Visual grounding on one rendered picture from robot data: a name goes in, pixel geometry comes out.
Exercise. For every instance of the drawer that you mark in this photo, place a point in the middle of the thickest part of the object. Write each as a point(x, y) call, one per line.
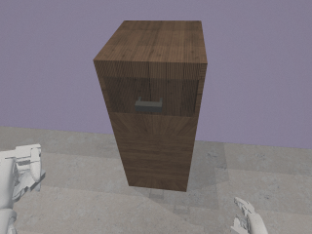
point(178, 94)

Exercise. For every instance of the robot right hand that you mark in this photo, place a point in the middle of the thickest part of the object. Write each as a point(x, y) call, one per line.
point(253, 224)

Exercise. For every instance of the handle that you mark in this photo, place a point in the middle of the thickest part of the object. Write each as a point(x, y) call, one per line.
point(149, 106)

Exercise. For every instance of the cabinet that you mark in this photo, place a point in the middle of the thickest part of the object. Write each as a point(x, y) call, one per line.
point(156, 150)

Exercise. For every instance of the left robot forearm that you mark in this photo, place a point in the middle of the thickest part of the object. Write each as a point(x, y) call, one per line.
point(7, 219)

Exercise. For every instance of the robot left hand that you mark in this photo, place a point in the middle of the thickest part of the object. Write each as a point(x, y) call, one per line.
point(24, 164)

